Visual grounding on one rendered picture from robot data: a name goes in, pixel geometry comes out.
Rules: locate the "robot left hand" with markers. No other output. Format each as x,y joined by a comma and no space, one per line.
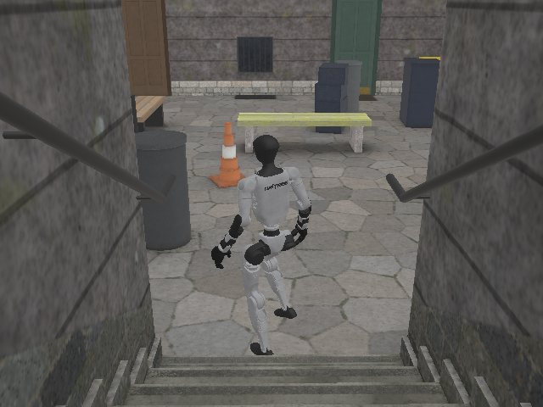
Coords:
218,256

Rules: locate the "left robot shin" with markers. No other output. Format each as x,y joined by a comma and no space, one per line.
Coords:
259,323

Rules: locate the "robot right thigh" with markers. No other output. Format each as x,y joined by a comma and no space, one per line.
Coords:
269,264

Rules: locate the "right robot upper arm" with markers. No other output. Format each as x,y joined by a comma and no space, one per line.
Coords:
298,187

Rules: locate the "left robot forearm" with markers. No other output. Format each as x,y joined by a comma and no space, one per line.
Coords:
231,237

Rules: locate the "right robot forearm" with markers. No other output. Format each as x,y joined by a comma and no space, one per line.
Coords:
303,218

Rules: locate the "left robot upper arm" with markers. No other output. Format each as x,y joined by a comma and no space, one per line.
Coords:
245,187

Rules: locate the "robot right hand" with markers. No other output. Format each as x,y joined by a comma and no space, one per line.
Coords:
302,233

